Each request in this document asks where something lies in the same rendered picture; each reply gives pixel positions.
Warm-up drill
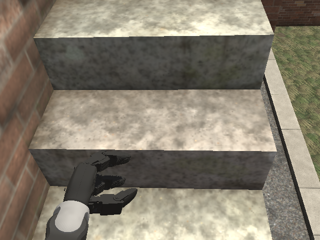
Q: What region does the left robot hand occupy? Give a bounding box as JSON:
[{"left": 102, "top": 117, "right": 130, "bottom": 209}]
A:
[{"left": 63, "top": 149, "right": 138, "bottom": 216}]

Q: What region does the robot left forearm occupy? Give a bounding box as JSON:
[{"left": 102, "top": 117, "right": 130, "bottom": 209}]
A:
[{"left": 45, "top": 200, "right": 90, "bottom": 240}]

